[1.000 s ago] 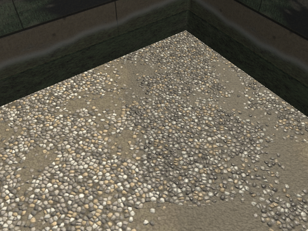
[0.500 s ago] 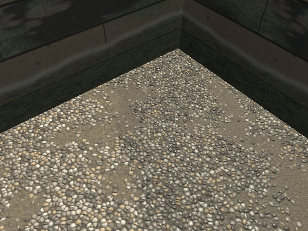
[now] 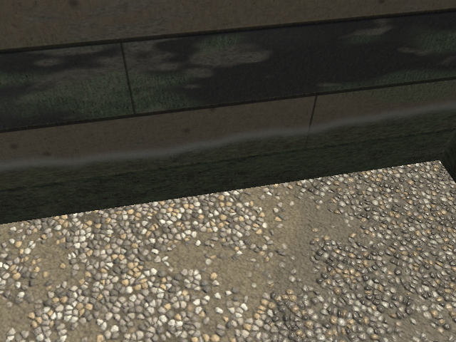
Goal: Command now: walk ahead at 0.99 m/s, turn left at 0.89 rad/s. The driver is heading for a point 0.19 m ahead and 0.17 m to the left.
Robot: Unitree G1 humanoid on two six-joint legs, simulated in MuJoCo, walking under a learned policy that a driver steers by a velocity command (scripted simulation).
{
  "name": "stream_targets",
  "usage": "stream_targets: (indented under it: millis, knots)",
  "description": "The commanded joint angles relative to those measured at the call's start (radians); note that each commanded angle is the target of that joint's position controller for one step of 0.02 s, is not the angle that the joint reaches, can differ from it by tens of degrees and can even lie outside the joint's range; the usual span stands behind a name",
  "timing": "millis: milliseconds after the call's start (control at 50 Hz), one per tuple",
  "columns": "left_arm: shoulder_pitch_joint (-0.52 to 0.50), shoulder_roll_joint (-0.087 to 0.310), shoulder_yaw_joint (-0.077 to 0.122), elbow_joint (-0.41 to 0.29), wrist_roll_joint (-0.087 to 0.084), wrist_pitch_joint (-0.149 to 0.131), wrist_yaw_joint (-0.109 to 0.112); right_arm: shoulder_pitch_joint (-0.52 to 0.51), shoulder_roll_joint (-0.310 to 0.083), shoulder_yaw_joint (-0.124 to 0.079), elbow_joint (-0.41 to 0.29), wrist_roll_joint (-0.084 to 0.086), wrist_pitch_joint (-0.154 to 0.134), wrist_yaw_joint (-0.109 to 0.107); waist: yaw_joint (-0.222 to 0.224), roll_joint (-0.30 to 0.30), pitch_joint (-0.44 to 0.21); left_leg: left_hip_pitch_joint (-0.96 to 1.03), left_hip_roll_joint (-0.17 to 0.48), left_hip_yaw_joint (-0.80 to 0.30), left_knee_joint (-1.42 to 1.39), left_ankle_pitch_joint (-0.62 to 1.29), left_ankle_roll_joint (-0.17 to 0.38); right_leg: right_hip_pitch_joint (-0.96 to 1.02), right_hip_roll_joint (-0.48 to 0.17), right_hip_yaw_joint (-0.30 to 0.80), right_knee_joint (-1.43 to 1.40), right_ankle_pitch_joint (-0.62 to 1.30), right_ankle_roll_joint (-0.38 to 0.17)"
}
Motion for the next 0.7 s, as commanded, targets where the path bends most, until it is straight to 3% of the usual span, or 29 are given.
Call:
stream_targets:
  millis: [20, 40, 60, 80, 100, 120, 140, 160, 180, 200, 220, 240, 260, 300, 340, 380, 440, 520, 540, 560, 580, 600, 620, 640, 660, 680, 700]
  knots:
    - [-0.091, 0.107, 0.002, -0.086, 0.0, -0.019, 0.021, -0.058, -0.012, 0.015, -0.062, 0.008, -0.008, 0.014, -0.069, -0.03, 0.133, 0.175, -0.066, 0.09, -0.179, 0.051, 0.038, -0.152, -0.223, -0.02, -0.116, 0.87, 0.009]
    - [-0.067, 0.143, 0.005, -0.086, -0.006, -0.013, 0.03, -0.059, -0.009, 0.02, -0.073, -0.005, -0.016, 0.013, -0.082, -0.056, 0.144, 0.222, -0.096, 0.118, -0.239, 0.036, 0.046, -0.128, -0.252, -0.02, -0.031, 1.148, 0.005]
    - [-0.052, 0.171, 0.011, -0.085, -0.01, 0.0, 0.043, -0.011, -0.026, 0.017, -0.054, -0.013, -0.021, 0.008, -0.106, -0.066, 0.113, 0.29, -0.152, 0.144, -0.28, 0.001, 0.049, -0.078, -0.262, -0.013, 0.068, 1.351, 0.004]
    - [-0.063, 0.2, 0.017, -0.09, -0.012, 0.015, 0.05, 0.111, -0.044, 0.009, -0.015, -0.022, -0.029, -0.001, -0.16, -0.086, 0.054, 0.428, -0.19, 0.127, -0.326, -0.024, 0.058, -0.081, -0.273, 0.003, 0.223, 1.408, -0.006]
    - [-0.096, 0.218, 0.023, -0.105, -0.008, 0.029, 0.05, 0.295, -0.083, -0.01, 0.047, -0.021, -0.037, -0.014, -0.23, -0.105, -0.042, 0.622, -0.214, 0.081, -0.36, -0.031, 0.078, -0.11, -0.285, 0.033, 0.434, 1.372, -0.026]
    - [-0.125, 0.208, 0.022, -0.114, -0.013, 0.038, 0.041, 0.457, -0.109, -0.03, 0.106, -0.027, -0.049, -0.035, -0.293, -0.087, -0.113, 0.811, -0.2, 0.006, -0.479, 0.065, 0.097, -0.177, -0.259, 0.042, 0.707, 1.158, -0.04]
    - [-0.121, 0.142, 0.019, -0.137, -0.019, 0.038, 0.025, 0.398, -0.168, -0.054, 0.111, -0.013, -0.044, -0.06, -0.213, 0.107, -0.119, 0.99, -0.057, -0.159, -0.456, 0.33, 0.096, -0.435, -0.072, 0.056, 1.069, 0.107, -0.014]
    - [0.023, 0.063, -0.019, -0.217, -0.044, -0.007, 0.019, 0.276, -0.31, -0.067, -0.001, 0.006, -0.057, -0.061, -0.074, 0.267, -0.356, 1.362, 0.253, -0.722, -0.413, 0.749, 0.334, -0.797, 0.021, 0.324, 1.466, -0.315, 0.039]
    - [-0.077, 0.152, -0.001, -0.221, -0.077, -0.029, 0.016, 0.301, -0.242, -0.068, -0.007, 0.001, -0.047, -0.057, -0.165, 0.017, -0.528, 1.315, 0.281, -0.754, -0.571, 0.509, 0.363, -0.776, -0.004, 0.486, 1.474, -0.238, 0.026]
    - [-0.113, 0.151, 0.006, -0.228, -0.099, -0.026, 0.021, 0.246, -0.21, -0.061, 0.008, 0.016, -0.061, -0.043, -0.106, -0.1, -0.334, 1.122, 0.243, -0.653, -0.638, 0.373, 0.316, -0.795, -0.047, 0.456, 1.353, -0.173, 0.019]
    - [-0.158, 0.137, 0.008, -0.227, -0.083, -0.013, 0.037, 0.148, -0.157, -0.047, 0.001, 0.043, -0.073, -0.04, -0.049, -0.193, -0.178, 0.922, 0.2, -0.557, -0.68, 0.3, 0.251, -0.792, -0.102, 0.424, 1.256, -0.12, 0.027]
    - [-0.171, 0.143, 0.016, -0.213, -0.071, 0.006, 0.047, 0.098, -0.117, -0.033, -0.011, 0.041, -0.082, -0.042, -0.03, -0.19, -0.101, 0.755, 0.184, -0.494, -0.696, 0.372, 0.22, -0.732, -0.127, 0.417, 1.218, -0.093, 0.037]
    - [-0.149, 0.144, 0.023, -0.21, -0.059, 0.029, 0.047, 0.086, -0.113, -0.029, -0.009, 0.034, -0.087, -0.047, -0.002, -0.163, -0.065, 0.626, 0.14, -0.417, -0.716, 0.398, 0.188, -0.646, -0.154, 0.422, 1.156, -0.069, 0.044]
    - [-0.166, 0.098, 0.016, -0.225, -0.043, 0.051, 0.045, 0.096, -0.12, -0.028, 0.011, 0.029, -0.091, -0.056, 0.008, -0.107, -0.051, 0.522, 0.087, -0.32, -0.745, 0.423, 0.163, -0.591, -0.167, 0.402, 1.02, -0.03, 0.054]
    - [-0.23, 0.062, 0.007, -0.251, -0.023, 0.056, 0.05, 0.119, -0.124, -0.028, 0.036, 0.023, -0.086, -0.073, 0.001, -0.034, -0.066, 0.553, 0.043, -0.236, -0.736, 0.594, 0.127, -0.618, -0.147, 0.371, 0.878, 0.05, 0.063]
    - [-0.277, 0.079, 0.007, -0.262, -0.018, 0.062, 0.052, 0.111, -0.122, -0.024, 0.036, 0.022, -0.072, -0.092, -0.013, 0.018, -0.095, 0.628, 0.007, -0.181, -0.72, 0.632, 0.075, -0.651, -0.131, 0.353, 0.742, 0.154, 0.074]
    - [-0.39, 0.071, -0.004, -0.281, -0.027, 0.062, 0.048, 0.128, -0.123, -0.022, 0.05, 0.029, -0.04, -0.108, -0.057, 0.026, -0.111, 0.708, -0.012, -0.146, -0.707, 0.515, 0.02, -0.639, -0.11, 0.34, 0.515, 0.285, 0.079]
    - [-0.475, 0.093, -0.008, -0.285, -0.033, 0.051, 0.027, 0.137, -0.122, -0.015, 0.07, 0.008, -0.015, -0.11, -0.089, 0.06, -0.085, 0.773, 0.041, -0.191, -0.683, 0.405, 0.04, -0.614, -0.095, 0.348, 0.372, 0.331, 0.062]
    - [-0.483, 0.102, -0.007, -0.284, -0.029, 0.046, 0.022, 0.131, -0.119, -0.012, 0.072, 0.007, -0.013, -0.107, -0.087, 0.065, -0.074, 0.788, 0.055, -0.209, -0.662, 0.397, 0.049, -0.612, -0.092, 0.352, 0.347, 0.304, 0.049]
    - [-0.49, 0.122, -0.004, -0.278, -0.015, 0.034, 0.011, 0.126, -0.11, -0.006, 0.074, 0.001, -0.005, -0.106, -0.084, 0.049, -0.067, 0.801, 0.064, -0.23, -0.634, 0.401, 0.048, -0.605, -0.083, 0.35, 0.321, 0.273, 0.034]
    - [-0.466, 0.113, -0.006, -0.276, -0.011, 0.016, 0.003, 0.103, -0.109, -0.004, 0.077, 0.017, -0.013, -0.107, -0.062, 0.055, -0.086, 0.792, 0.062, -0.232, -0.589, 0.402, 0.034, -0.554, -0.082, 0.356, 0.285, 0.282, 0.008]
    - [-0.407, 0.124, -0.006, -0.253, 0.006, 0.007, -0.002, 0.087, -0.11, 0.0, 0.079, 0.02, -0.02, -0.105, -0.022, 0.043, -0.102, 0.777, 0.027, -0.218, -0.525, 0.391, 0.002, -0.457, -0.066, 0.344, 0.177, 0.383, -0.017]
    - [-0.372, 0.172, 0.004, -0.239, 0.021, 0.0, 0.003, 0.124, -0.109, 0.002, 0.084, 0.011, -0.034, -0.103, -0.024, 0.009, -0.137, 0.734, -0.026, -0.215, -0.47, 0.338, -0.042, -0.32, -0.1, 0.382, 0.153, 0.69, -0.045]
    - [-0.354, 0.226, 0.009, -0.238, 0.033, 0.002, 0.012, 0.202, -0.09, 0.011, 0.088, -0.013, -0.051, -0.098, -0.074, -0.095, -0.215, 0.591, -0.073, -0.221, -0.411, 0.101, -0.089, -0.092, -0.214, 0.488, 0.261, 1.085, -0.128]
    - [-0.335, 0.155, -0.002, -0.216, 0.03, 0.019, 0.016, 0.245, -0.071, 0.019, 0.117, -0.01, -0.054, -0.098, -0.066, -0.181, -0.286, 0.497, -0.099, -0.213, -0.337, -0.175, -0.146, 0.025, -0.296, 0.578, 0.281, 1.161, -0.252]
    - [-0.332, 0.105, -0.013, -0.21, 0.007, 0.037, 0.017, 0.191, -0.101, 0.016, 0.116, 0.001, -0.045, -0.095, -0.036, -0.188, -0.282, 0.472, -0.109, -0.205, -0.291, -0.439, -0.173, 0.007, -0.335, 0.637, 0.233, 1.062, -0.291]
    - [-0.359, 0.088, -0.022, -0.204, -0.007, 0.048, 0.016, 0.138, -0.111, 0.014, 0.105, 0.011, -0.027, -0.094, -0.034, -0.175, -0.249, 0.451, -0.1, -0.21, -0.26, -0.604, -0.189, -0.041, -0.344, 0.667, 0.186, 0.89, -0.282]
